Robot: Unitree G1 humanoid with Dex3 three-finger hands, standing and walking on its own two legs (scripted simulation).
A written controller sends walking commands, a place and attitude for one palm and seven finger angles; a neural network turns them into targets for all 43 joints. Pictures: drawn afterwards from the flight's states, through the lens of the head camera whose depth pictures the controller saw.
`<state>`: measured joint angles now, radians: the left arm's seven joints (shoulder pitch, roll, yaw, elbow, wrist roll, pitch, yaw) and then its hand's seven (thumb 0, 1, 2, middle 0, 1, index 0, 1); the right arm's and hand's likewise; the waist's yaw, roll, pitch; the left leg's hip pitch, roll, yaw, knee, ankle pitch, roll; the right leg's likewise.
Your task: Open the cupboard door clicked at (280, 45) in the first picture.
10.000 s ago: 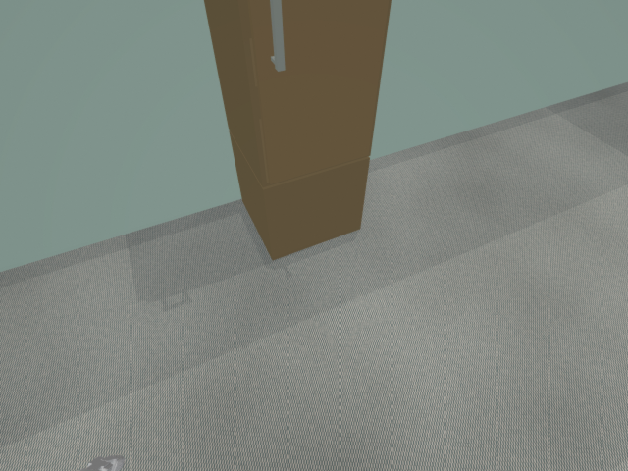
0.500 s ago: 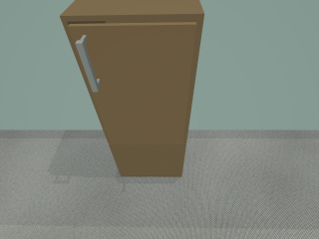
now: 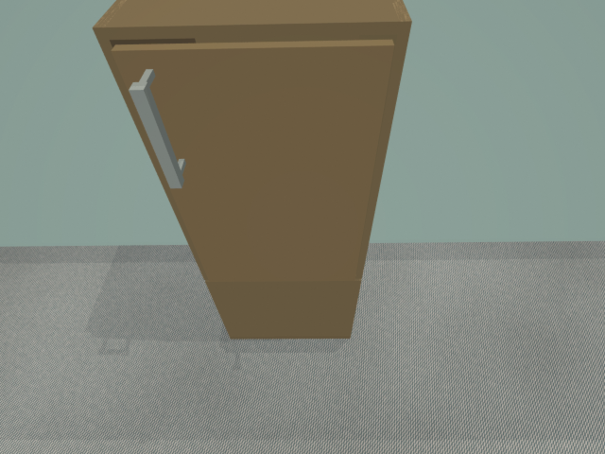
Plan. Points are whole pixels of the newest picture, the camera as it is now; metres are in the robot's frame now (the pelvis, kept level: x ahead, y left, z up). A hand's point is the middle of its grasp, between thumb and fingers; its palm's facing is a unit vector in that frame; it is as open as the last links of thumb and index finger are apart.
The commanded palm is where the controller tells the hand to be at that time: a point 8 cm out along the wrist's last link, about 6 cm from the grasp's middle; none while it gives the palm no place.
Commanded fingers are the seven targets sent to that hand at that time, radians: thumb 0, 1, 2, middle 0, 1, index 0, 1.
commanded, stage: come to a stop and stand still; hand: left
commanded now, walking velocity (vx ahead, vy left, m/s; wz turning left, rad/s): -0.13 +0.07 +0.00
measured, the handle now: (163, 133) +0.52 +0.24 +0.14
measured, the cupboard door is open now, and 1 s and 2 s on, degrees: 0 0 0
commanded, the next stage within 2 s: look again from close up in 0.66 s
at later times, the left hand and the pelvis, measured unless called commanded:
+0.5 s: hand out of the picture +0.04 +0.18 -0.16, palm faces +0.00 -0.96 -0.26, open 7.3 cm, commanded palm none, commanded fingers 0.00 0.90 0.90 -0.20 -0.30 -0.20 -0.30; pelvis +0.00 -0.01 +0.00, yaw +0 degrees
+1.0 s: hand out of the picture +0.02 +0.16 -0.16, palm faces +0.02 -0.97 -0.24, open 7.3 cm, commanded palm none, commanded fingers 0.00 0.90 0.90 -0.20 -0.30 -0.20 -0.30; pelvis +0.01 -0.02 +0.01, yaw +1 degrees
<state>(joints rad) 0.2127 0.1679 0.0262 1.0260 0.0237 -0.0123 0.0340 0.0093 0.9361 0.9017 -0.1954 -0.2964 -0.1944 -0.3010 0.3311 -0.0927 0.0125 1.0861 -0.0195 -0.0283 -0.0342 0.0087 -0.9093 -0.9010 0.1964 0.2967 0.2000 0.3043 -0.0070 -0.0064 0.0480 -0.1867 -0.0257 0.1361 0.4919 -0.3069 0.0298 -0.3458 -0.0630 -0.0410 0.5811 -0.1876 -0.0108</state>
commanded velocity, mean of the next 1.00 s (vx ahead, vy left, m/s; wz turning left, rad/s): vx -0.02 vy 0.01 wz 0.00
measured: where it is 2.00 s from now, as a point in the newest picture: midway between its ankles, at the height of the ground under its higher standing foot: outside the picture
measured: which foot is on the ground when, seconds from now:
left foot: down 0.00-1.00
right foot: down 0.00-1.00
